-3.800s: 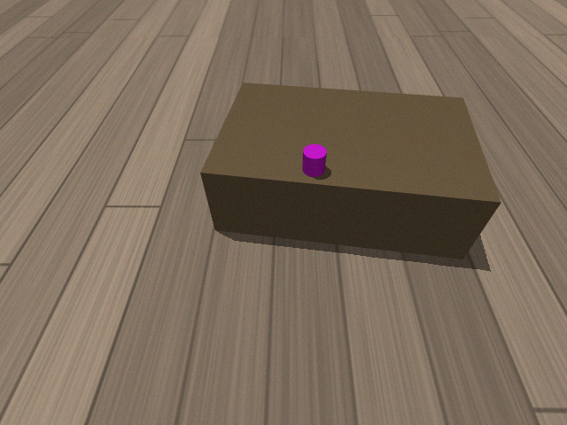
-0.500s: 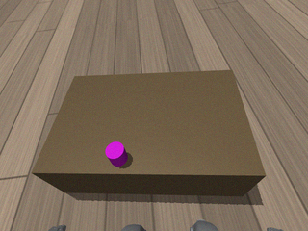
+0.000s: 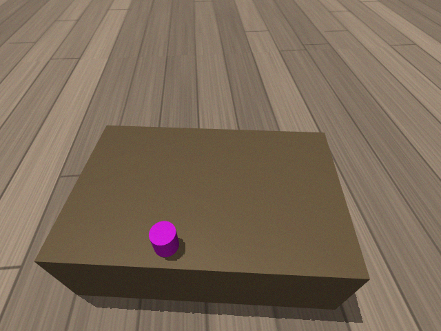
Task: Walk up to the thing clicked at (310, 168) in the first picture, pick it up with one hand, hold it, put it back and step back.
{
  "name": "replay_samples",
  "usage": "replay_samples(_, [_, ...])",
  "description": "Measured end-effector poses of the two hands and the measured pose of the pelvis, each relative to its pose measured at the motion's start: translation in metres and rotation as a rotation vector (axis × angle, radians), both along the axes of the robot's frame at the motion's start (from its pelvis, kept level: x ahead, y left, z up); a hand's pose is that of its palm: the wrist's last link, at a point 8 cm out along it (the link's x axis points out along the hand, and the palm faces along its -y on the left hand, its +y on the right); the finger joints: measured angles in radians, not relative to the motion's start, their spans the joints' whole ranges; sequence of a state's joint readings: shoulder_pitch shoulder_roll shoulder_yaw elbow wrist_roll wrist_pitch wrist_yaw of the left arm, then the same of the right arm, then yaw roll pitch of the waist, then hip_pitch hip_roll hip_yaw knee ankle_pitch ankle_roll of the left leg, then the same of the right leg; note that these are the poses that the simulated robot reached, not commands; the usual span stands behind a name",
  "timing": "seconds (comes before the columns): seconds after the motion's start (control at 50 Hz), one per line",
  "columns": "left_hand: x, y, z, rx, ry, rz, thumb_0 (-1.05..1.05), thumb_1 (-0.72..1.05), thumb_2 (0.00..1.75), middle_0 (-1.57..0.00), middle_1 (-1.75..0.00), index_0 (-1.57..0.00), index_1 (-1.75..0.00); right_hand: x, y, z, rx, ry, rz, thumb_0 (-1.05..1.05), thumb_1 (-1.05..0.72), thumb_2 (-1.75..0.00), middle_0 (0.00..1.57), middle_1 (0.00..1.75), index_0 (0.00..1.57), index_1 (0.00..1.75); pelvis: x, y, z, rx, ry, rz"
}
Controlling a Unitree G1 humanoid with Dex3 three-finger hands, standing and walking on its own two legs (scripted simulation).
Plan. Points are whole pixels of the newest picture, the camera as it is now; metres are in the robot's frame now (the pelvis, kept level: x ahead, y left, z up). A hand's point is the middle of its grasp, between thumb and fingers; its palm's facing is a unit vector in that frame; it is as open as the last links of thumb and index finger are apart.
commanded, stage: walk up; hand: left
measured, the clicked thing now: (164, 239) +0.47 +0.23 -0.37
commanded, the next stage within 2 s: stand in 0.98 s
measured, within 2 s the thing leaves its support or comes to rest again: neither
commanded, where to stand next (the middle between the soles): +0.08 +0.02 m, yaw -1 degrees
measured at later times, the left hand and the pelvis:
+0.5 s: hand out of the picture +0.10 +0.25 -0.14, palm faces +0.02 -0.94 -0.35, open 7.3 cm; pelvis +0.01 +0.00 +0.01, yaw +1 degrees
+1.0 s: hand out of the picture +0.11 +0.25 -0.14, palm faces +0.01 -0.94 -0.34, open 7.3 cm; pelvis +0.02 +0.00 +0.01, yaw +1 degrees
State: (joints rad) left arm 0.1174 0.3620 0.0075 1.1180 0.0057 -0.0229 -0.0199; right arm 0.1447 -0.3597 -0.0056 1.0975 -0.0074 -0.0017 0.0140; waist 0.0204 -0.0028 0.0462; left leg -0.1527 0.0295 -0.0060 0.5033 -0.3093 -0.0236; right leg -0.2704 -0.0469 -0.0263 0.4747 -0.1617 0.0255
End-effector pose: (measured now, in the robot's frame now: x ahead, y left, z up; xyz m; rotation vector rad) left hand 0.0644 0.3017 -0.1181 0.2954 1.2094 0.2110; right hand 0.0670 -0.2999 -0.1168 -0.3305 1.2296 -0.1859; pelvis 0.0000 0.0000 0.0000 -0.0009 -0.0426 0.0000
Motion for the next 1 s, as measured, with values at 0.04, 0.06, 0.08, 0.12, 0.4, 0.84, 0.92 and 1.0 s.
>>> replay_samples(0.04, [0.001, 0.001, 0.002, 0.005, 0.007, 0.006, 0.00, 0.91, 0.90, -0.20, -0.30, -0.21, -0.30, 0.008, 0.002, 0.000, 0.005, -0.010, 0.003, 0.01, -0.90, -0.90, 0.20, 0.30, 0.20, 0.30, 0.002, 0.000, 0.001, -0.001, 0.000, 0.002])
replay_samples(0.06, [0.001, 0.001, 0.003, 0.007, 0.009, 0.008, 0.00, 0.91, 0.90, -0.20, -0.30, -0.21, -0.30, 0.012, 0.002, 0.001, 0.008, -0.016, 0.003, 0.01, -0.90, -0.90, 0.20, 0.30, 0.20, 0.30, 0.003, 0.000, 0.002, -0.001, 0.000, 0.003])
replay_samples(0.08, [0.002, 0.002, 0.004, 0.009, 0.010, 0.011, 0.00, 0.91, 0.90, -0.20, -0.30, -0.21, -0.30, 0.016, 0.003, 0.001, 0.010, -0.021, 0.005, 0.01, -0.90, -0.90, 0.20, 0.30, 0.20, 0.30, 0.004, 0.000, 0.002, 0.000, 0.000, 0.005])
replay_samples(0.12, [0.004, 0.002, 0.006, 0.013, 0.008, 0.015, 0.00, 0.91, 0.90, -0.20, -0.30, -0.20, -0.30, 0.023, 0.004, 0.001, 0.013, -0.030, 0.008, 0.01, -0.90, -0.90, 0.20, 0.30, 0.20, 0.30, 0.005, 0.001, 0.003, 0.001, 0.001, 0.007])
replay_samples(0.4, [0.021, -0.003, 0.014, 0.015, -0.019, 0.013, 0.00, 0.91, 0.90, -0.20, -0.30, -0.20, -0.30, 0.036, 0.005, 0.003, 0.028, -0.040, 0.004, 0.00, -0.90, -0.90, 0.20, 0.30, 0.20, 0.30, 0.010, -0.002, 0.008, 0.008, -0.004, 0.013])
replay_samples(0.84, [0.028, -0.009, 0.012, 0.010, 0.002, 0.006, 0.00, 0.91, 0.90, -0.20, -0.30, -0.20, -0.30, 0.007, -0.003, -0.001, 0.017, 0.043, -0.034, 0.01, -0.90, -0.90, 0.20, 0.30, 0.20, 0.30, 0.016, -0.004, 0.009, 0.004, 0.001, 0.010])
replay_samples(0.92, [0.031, -0.009, 0.012, 0.008, -0.007, 0.005, 0.00, 0.91, 0.90, -0.20, -0.30, -0.20, -0.30, 0.011, -0.002, 0.000, 0.018, 0.032, -0.031, 0.01, -0.90, -0.90, 0.20, 0.30, 0.20, 0.30, 0.017, -0.004, 0.009, 0.005, 0.000, 0.010])
replay_samples(1.0, [0.034, -0.009, 0.013, 0.008, -0.015, 0.002, 0.00, 0.91, 0.90, -0.20, -0.30, -0.20, -0.30, 0.015, -0.001, 0.001, 0.018, 0.019, -0.027, 0.01, -0.90, -0.90, 0.20, 0.30, 0.20, 0.30, 0.017, -0.004, 0.009, 0.006, -0.001, 0.009])
